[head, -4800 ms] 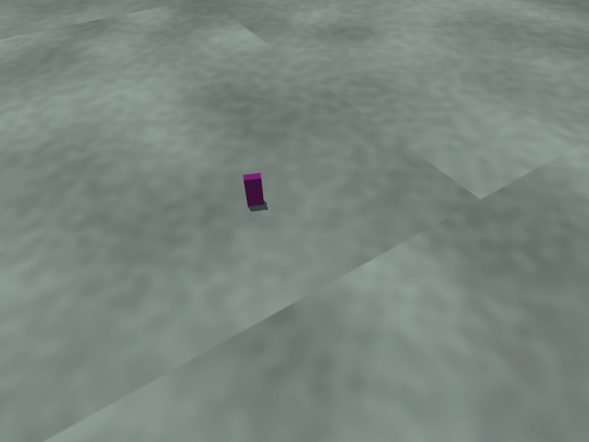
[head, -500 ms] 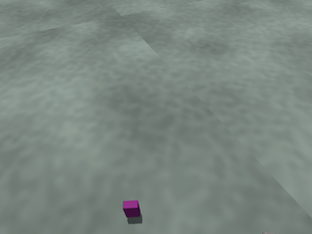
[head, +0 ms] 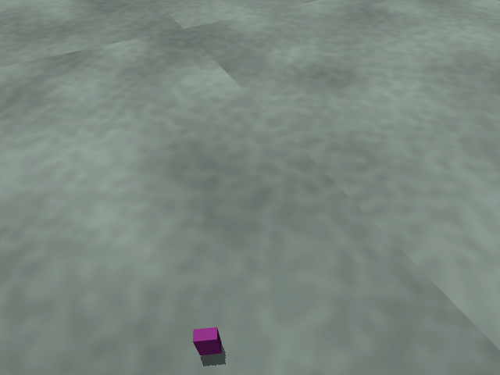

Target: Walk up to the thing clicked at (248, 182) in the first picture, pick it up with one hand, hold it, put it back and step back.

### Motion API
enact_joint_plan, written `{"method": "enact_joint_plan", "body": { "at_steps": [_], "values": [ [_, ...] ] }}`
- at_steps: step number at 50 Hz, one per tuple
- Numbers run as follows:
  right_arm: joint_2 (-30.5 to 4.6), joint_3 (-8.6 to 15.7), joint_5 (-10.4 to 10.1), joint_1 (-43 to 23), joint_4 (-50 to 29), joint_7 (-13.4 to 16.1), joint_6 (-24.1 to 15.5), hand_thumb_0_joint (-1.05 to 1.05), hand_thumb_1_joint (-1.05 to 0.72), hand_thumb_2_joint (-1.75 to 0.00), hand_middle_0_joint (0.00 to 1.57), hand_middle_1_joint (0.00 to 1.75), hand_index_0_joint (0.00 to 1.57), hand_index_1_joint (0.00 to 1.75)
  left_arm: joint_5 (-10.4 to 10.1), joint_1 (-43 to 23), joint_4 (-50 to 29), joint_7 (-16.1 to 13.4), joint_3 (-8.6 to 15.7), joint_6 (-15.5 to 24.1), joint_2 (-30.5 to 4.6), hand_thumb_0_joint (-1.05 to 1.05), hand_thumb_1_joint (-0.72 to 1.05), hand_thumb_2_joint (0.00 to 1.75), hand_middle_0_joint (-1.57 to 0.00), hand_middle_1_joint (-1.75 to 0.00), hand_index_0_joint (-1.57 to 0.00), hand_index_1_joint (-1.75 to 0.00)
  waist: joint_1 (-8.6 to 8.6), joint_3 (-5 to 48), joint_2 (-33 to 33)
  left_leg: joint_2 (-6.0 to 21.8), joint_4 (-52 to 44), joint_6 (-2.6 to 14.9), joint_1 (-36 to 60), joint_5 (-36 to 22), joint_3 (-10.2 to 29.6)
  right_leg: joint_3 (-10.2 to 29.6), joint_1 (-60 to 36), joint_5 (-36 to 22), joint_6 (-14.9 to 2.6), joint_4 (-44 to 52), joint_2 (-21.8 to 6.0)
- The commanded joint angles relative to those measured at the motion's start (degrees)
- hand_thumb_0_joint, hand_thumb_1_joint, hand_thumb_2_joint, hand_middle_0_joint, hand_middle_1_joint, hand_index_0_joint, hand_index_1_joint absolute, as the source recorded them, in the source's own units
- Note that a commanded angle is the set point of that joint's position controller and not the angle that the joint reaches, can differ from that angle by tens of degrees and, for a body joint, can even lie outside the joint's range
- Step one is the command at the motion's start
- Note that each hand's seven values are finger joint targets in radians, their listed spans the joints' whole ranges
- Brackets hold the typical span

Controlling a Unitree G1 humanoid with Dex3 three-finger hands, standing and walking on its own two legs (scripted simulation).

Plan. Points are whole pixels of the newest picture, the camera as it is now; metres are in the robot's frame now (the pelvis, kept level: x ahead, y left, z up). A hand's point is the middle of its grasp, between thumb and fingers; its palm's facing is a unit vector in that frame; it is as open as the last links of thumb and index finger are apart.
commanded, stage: walk up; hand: left
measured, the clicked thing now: (208, 341) +0.37 +0.19 -0.70
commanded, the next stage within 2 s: stand in 0.28 s
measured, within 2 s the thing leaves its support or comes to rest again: neither
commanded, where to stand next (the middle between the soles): +0.03 +0.00 m, yaw -1 degrees
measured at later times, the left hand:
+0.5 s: hand out of the picture +0.08 +0.25 -0.15, palm faces -0.03 -0.94 -0.35, open 7.4 cm
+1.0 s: hand out of the picture +0.06 +0.25 -0.16, palm faces -0.01 -0.94 -0.35, open 7.4 cm
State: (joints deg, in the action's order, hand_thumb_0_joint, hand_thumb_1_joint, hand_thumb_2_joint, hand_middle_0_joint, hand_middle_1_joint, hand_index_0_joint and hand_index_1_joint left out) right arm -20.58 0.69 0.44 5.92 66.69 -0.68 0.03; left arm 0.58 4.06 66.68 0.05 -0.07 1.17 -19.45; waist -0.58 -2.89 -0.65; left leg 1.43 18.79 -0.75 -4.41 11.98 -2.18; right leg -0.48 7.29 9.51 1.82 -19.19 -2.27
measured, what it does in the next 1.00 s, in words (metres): stands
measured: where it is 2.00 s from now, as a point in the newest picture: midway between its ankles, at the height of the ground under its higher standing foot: outside the picture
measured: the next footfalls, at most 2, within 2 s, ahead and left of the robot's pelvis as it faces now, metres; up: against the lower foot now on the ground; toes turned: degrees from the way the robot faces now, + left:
none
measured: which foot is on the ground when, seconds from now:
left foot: down 0.00-1.00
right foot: down 0.00-1.00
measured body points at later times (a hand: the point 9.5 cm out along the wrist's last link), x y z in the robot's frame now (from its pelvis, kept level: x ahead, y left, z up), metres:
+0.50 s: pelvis +0.00 +0.00 +0.00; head +0.01 +0.00 +0.45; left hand +0.09 +0.30 -0.13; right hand +0.08 -0.30 -0.13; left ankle -0.02 +0.13 -0.75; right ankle +0.01 -0.14 -0.75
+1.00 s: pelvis -0.01 -0.01 +0.00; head +0.00 -0.01 +0.45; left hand +0.06 +0.30 -0.13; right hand +0.07 -0.31 -0.13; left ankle -0.02 +0.13 -0.75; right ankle +0.01 -0.14 -0.75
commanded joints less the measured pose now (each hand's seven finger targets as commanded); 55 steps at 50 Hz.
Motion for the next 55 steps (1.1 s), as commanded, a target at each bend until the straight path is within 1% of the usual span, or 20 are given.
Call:
{"method": "enact_joint_plan", "body": {
  "at_steps": [1, 5, 8, 13, 14, 16, 19, 23, 26, 28, 30, 31, 36, 37, 40, 41, 42, 47, 48, 55],
  "values": [
    [-11.99, 2.09, -0.14, -2.90, -3.92, 0.78, -1.58, 0.00, -0.90, -0.90, 0.20, 0.30, 0.20, 0.30, -0.20, -3.27, -3.59, -0.65, 2.36, 0.95, -12.43, 0.00, 0.90, 0.90, -0.20, -0.30, -0.20, -0.30, 0.60, 4.86, 0.66, 5.91, -3.49, 2.03, -1.25, -8.18, 4.81, 3.90, -2.25, -9.12, -2.17, 1.96, -5.02],
    [-11.88, 2.22, -0.13, -2.54, -3.95, 0.81, -1.51, 0.00, -0.90, -0.90, 0.20, 0.30, 0.20, 0.30, -0.04, -3.78, -3.63, -0.69, 2.43, 0.90, -12.63, 0.00, 0.90, 0.90, -0.20, -0.30, -0.20, -0.30, 0.23, 4.49, 1.35, 5.86, -3.50, 2.00, -1.28, -7.59, 4.75, 4.11, -1.71, -8.72, -2.25, 1.86, -4.87],
    [-11.99, 2.22, -0.06, -3.09, -4.18, 0.82, -1.57, 0.00, -0.90, -0.90, 0.20, 0.30, 0.20, 0.30, -0.08, -3.18, -3.65, -0.61, 2.38, 0.83, -12.29, 0.00, 0.90, 0.90, -0.20, -0.30, -0.20, -0.30, 0.45, 3.90, 0.29, 5.77, -3.83, 2.06, -1.93, -6.11, 4.83, 3.96, -1.42, -7.31, -2.31, 2.00, -4.59],
    [-12.02, 2.35, 0.01, -2.45, -4.09, 0.84, -1.62, 0.00, -0.90, -0.90, 0.20, 0.30, 0.20, 0.30, 0.01, -3.32, -4.19, -0.53, 2.33, 0.87, -12.24, 0.00, 0.90, 0.90, -0.20, -0.30, -0.20, -0.30, 0.30, 4.59, 0.56, 5.77, -4.10, 2.03, -1.29, -6.28, 4.63, 4.34, -1.77, -8.61, -2.34, 1.70, -4.84],
    [-11.33, 1.86, 0.07, -3.81, -4.55, 0.94, -1.80, 0.00, -0.90, -0.90, 0.20, 0.30, 0.20, 0.30, -0.41, -3.15, -3.96, -0.59, 2.47, 0.70, -12.84, 0.00, 0.90, 0.90, -0.20, -0.30, -0.20, -0.30, 0.64, 3.61, 1.28, 6.56, -4.11, 1.46, -2.06, -10.59, 5.50, 4.44, -1.69, -10.29, -2.46, 2.15, -5.45],
    [-11.91, 2.06, -0.01, -3.65, -4.65, 1.00, -1.94, 0.00, -0.90, -0.90, 0.20, 0.30, 0.20, 0.30, -0.41, -2.74, -4.12, -0.64, 2.42, 0.66, -12.68, 0.00, 0.90, 0.90, -0.20, -0.30, -0.20, -0.30, 0.49, 5.27, 0.95, 6.93, -3.54, 1.41, -0.19, -13.73, 5.38, 4.28, -2.33, -11.84, -2.48, 1.95, -5.58],
    [-11.96, 2.04, 0.01, -3.30, -4.48, 1.10, -1.95, 0.00, -0.90, -0.90, 0.20, 0.30, 0.20, 0.30, -0.21, -2.40, -4.23, -0.62, 2.37, 0.71, -12.55, 0.00, 0.90, 0.90, -0.20, -0.30, -0.20, -0.30, 0.27, 6.48, 0.94, 7.05, -3.31, 1.35, 0.95, -14.68, 5.16, 4.13, -2.86, -13.14, -2.45, 1.90, -5.80],
    [-11.83, 1.92, -0.02, -3.64, -4.53, 1.14, -1.82, 0.00, -0.90, -0.90, 0.20, 0.30, 0.20, 0.30, -0.12, -2.44, -4.38, -0.69, 2.31, 0.59, -12.57, 0.00, 0.90, 0.90, -0.20, -0.30, -0.20, -0.30, 0.24, 6.44, 0.58, 6.95, -3.26, 1.45, 0.51, -13.25, 4.93, 4.10, -3.45, -13.12, -2.40, 2.57, -6.04],
    [-11.77, 1.75, -0.05, -3.70, -4.35, 1.08, -1.69, 0.00, -0.90, -0.90, 0.20, 0.30, 0.20, 0.30, -0.29, -2.13, -4.14, -0.58, 2.17, 0.53, -12.71, 0.00, 0.90, 0.90, -0.20, -0.30, -0.20, -0.30, 0.26, 5.02, 0.44, 6.78, -4.27, 1.30, -0.03, -10.20, 5.18, 4.11, -2.38, -9.61, -2.32, 3.30, -5.67],
    [-11.84, 1.75, 0.02, -3.81, -4.44, 1.03, -1.69, 0.00, -0.90, -0.90, 0.20, 0.30, 0.20, 0.30, -0.10, -2.29, -4.23, -0.57, 2.19, 0.50, -12.48, 0.00, 0.90, 0.90, -0.20, -0.30, -0.20, -0.30, 0.27, 5.07, 0.32, 6.72, -4.16, 1.36, -0.79, -9.50, 5.15, 4.02, -2.61, -9.54, -2.33, 3.43, -5.76],
    [-11.70, 1.73, 0.02, -3.44, -4.35, 0.96, -1.68, 0.00, -0.90, -0.90, 0.20, 0.30, 0.20, 0.30, -0.21, -2.24, -4.11, -0.54, 2.32, 0.50, -13.14, 0.00, 0.90, 0.90, -0.20, -0.30, -0.20, -0.30, 0.15, 4.66, 1.11, 6.63, -4.79, 1.29, -0.78, -7.82, 5.42, 4.12, -2.23, -7.03, -2.44, 3.67, -5.64],
    [-11.81, 1.74, 0.07, -3.82, -4.46, 0.94, -1.73, 0.00, -0.90, -0.90, 0.20, 0.30, 0.20, 0.30, -0.18, -1.93, -4.08, -0.48, 2.26, 0.54, -12.87, 0.00, 0.90, 0.90, -0.20, -0.30, -0.20, -0.30, 0.42, 4.67, 0.76, 6.70, -4.39, 1.45, -0.68, -7.94, 5.36, 4.33, -2.11, -7.47, -2.38, 3.97, -5.77],
    [-11.85, 1.73, 0.03, -3.40, -4.46, 0.82, -1.68, 0.00, -0.90, -0.90, 0.20, 0.30, 0.20, 0.30, -0.10, -1.75, -4.18, -0.49, 2.22, 0.73, -12.86, 0.00, 0.90, 0.90, -0.20, -0.30, -0.20, -0.30, 0.31, 4.53, 0.80, 6.62, -4.15, 1.57, -1.13, -7.38, 5.60, 4.37, -2.06, -7.46, -2.33, 4.49, -6.00],
    [-11.46, 1.59, 0.05, -3.04, -4.27, 0.76, -1.64, 0.00, -0.90, -0.90, 0.20, 0.30, 0.20, 0.30, -0.21, -1.38, -4.14, -0.43, 2.23, 0.73, -13.16, 0.00, 0.90, 0.90, -0.20, -0.30, -0.20, -0.30, 0.36, 3.70, 0.95, 6.31, -4.75, 1.34, -1.44, -6.26, 5.75, 4.07, -1.15, -5.44, -2.17, 4.59, -5.57],
    [-11.75, 1.65, 0.08, -3.23, -4.42, 0.72, -1.60, 0.00, -0.90, -0.90, 0.20, 0.30, 0.20, 0.30, -0.14, -1.27, -4.20, -0.38, 2.28, 0.56, -12.83, 0.00, 0.90, 0.90, -0.20, -0.30, -0.20, -0.30, 0.55, 3.34, 0.47, 6.27, -4.78, 1.47, -2.13, -4.01, 5.85, 4.16, -0.77, -2.88, -2.33, 4.91, -5.54],
    [-11.79, 1.70, 0.16, -2.65, -4.41, 0.77, -1.58, 0.00, -0.90, -0.90, 0.20, 0.30, 0.20, 0.30, -0.02, -1.35, -4.24, -0.38, 2.46, 0.49, -13.27, 0.00, 0.90, 0.90, -0.20, -0.30, -0.20, -0.30, 0.31, 3.62, 0.70, 6.18, -4.79, 1.53, -2.59, -3.39, 5.76, 4.41, -1.37, -3.29, -2.54, 4.91, -5.75],
    [-11.72, 1.61, 0.22, -2.62, -4.35, 0.73, -1.59, 0.00, -0.90, -0.90, 0.20, 0.30, 0.20, 0.30, -0.12, -1.33, -4.29, -0.34, 2.43, 0.51, -13.22, 0.00, 0.90, 0.90, -0.20, -0.30, -0.20, -0.30, 0.40, 3.52, 0.57, 6.24, -4.92, 1.48, -2.65, -3.68, 5.89, 4.42, -1.39, -3.04, -2.53, 4.80, -5.71],
    [-12.01, 1.68, 0.16, -2.69, -4.76, 0.86, -1.75, 0.00, -0.90, -0.90, 0.20, 0.30, 0.20, 0.30, -0.09, -0.89, -4.34, -0.37, 2.24, 0.64, -12.67, 0.00, 0.90, 0.90, -0.20, -0.30, -0.20, -0.30, 0.49, 4.66, 0.20, 6.62, -3.92, 1.62, -1.90, -7.35, 6.04, 4.09, -2.26, -7.13, -2.58, 3.92, -6.04],
    [-11.56, 1.54, 0.09, -2.54, -4.56, 0.84, -1.76, 0.00, -0.90, -0.90, 0.20, 0.30, 0.20, 0.30, -0.16, -0.84, -4.25, -0.35, 2.30, 0.63, -13.15, 0.00, 0.90, 0.90, -0.20, -0.30, -0.20, -0.30, 0.48, 4.30, 0.82, 6.47, -4.25, 1.32, -1.76, -7.52, 6.20, 4.00, -1.75, -6.48, -2.58, 3.75, -5.83],
    [-11.77, 1.42, 0.11, -2.06, -4.52, 0.91, -1.74, 0.00, -0.90, -0.90, 0.20, 0.30, 0.20, 0.30, -0.12, -0.43, -4.20, -0.34, 2.32, 0.46, -13.12, 0.00, 0.90, 0.90, -0.20, -0.30, -0.20, -0.30, 0.69, 4.26, 0.58, 6.52, -4.41, 1.42, -2.05, -6.35, 6.36, 3.91, -1.86, -5.21, -2.67, 3.77, -5.79]
  ]
}}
